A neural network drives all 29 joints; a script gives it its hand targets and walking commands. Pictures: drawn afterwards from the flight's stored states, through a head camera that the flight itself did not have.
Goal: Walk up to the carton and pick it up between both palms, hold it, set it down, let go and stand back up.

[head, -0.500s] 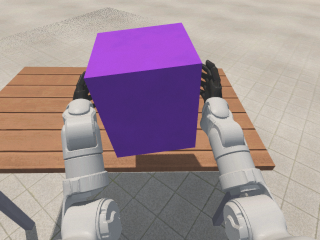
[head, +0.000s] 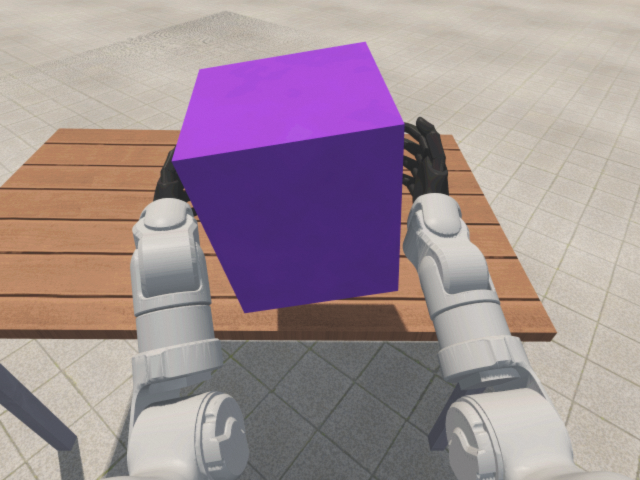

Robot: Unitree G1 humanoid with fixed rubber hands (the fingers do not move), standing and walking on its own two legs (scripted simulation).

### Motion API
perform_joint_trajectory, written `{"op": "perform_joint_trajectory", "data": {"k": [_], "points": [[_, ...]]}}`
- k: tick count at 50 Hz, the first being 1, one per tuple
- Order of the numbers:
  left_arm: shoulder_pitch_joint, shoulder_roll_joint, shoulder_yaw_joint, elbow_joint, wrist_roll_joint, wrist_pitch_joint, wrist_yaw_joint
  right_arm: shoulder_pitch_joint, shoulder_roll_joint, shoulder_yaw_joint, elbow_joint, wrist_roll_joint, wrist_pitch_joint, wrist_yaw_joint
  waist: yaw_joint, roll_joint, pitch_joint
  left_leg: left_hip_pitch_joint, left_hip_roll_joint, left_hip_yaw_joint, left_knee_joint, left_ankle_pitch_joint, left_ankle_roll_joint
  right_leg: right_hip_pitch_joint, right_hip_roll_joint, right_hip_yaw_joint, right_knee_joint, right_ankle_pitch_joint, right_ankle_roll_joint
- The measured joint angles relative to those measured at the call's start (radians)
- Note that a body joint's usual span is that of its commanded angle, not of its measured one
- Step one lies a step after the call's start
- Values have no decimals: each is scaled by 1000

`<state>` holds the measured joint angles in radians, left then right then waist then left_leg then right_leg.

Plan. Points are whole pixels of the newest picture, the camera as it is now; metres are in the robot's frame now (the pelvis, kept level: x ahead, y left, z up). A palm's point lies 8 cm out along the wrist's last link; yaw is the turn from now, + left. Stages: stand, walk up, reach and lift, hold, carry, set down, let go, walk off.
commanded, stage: set down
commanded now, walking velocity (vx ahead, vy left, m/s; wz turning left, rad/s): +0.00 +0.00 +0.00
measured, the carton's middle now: (302, 183) +0.42 +0.00 +0.18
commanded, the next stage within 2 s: none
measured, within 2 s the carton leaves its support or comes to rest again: neither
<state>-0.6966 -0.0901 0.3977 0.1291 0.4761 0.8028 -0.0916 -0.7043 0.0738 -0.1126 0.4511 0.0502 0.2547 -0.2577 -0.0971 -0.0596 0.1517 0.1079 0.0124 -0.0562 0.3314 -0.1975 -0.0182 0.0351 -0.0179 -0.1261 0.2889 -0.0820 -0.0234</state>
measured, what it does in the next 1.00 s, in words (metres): shifts its weight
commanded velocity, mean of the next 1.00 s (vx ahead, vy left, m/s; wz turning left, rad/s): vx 0.00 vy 0.00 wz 0.00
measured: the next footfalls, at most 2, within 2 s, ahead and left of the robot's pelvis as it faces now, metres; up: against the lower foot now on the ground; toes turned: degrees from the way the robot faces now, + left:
none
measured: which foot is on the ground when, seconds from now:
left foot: down 0.00-1.00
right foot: down 0.00-1.00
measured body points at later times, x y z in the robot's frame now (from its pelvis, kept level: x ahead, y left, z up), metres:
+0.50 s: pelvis +0.04 +0.01 +0.00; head +0.05 +0.05 +0.45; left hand +0.43 +0.15 +0.09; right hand +0.42 -0.14 +0.14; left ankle +0.01 +0.14 -0.74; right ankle +0.07 -0.10 -0.74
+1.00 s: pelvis +0.06 +0.05 +0.00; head +0.04 +0.08 +0.45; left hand +0.43 +0.17 +0.10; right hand +0.42 -0.12 +0.14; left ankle +0.01 +0.14 -0.74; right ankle +0.07 -0.10 -0.74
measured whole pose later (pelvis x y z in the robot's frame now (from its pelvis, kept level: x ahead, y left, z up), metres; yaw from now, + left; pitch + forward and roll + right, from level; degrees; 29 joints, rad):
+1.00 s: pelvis +0.06 +0.05 +0.00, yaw -2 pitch -10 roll -3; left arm -0.50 -0.07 0.21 0.32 0.32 0.50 0.06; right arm -0.58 0.05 -0.19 0.70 0.01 -0.17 -0.16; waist -0.05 -0.03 0.14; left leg 0.09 0.00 -0.01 0.39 -0.31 0.02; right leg 0.06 -0.02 -0.08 0.24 -0.12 0.03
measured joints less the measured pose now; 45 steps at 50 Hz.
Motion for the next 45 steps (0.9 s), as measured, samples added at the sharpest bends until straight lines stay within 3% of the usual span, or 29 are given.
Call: {"op": "perform_joint_trajectory", "data": {"k": [7,11,17,22,27,31,37,45], "points": [[1,-18,43,143,-3,-189,-8,-18,38,-113,96,-144,-188,63,26,23,-11,-21,-12,-1,-21,11,3,-31,-14,0,7,-6,6],[14,-19,37,205,-21,-281,6,5,51,-162,148,-184,-304,80,39,30,-9,-21,-11,-5,-29,7,3,-29,-13,-5,-4,-10,7],[69,-5,8,259,-56,-355,11,71,55,-151,187,-173,-393,73,40,14,12,-11,-2,-7,-31,-12,4,-11,-3,-8,-23,-20,11],[138,9,-49,241,-121,-390,45,127,35,-81,171,-110,-434,55,26,-15,22,-39,5,-12,-2,-39,2,-21,5,-13,-30,-28,15],[179,26,-133,187,-189,-402,107,143,-10,-20,146,-16,-459,52,22,-25,-5,-85,9,-4,40,-70,4,-51,10,-7,-29,-34,23],[180,35,-171,149,-196,-377,136,130,-39,8,138,36,-449,52,22,-14,-36,-85,8,9,52,-88,13,-46,10,6,-37,-37,34],[166,26,-160,129,-147,-311,128,94,-57,26,171,57,-404,50,14,13,-43,-17,-3,20,42,-104,33,24,1,17,-60,-41,53],[191,14,-143,148,-112,-270,99,104,-31,-12,228,-4,-384,65,18,20,-7,30,-14,31,39,-108,46,70,-9,28,-67,-39,64]]}}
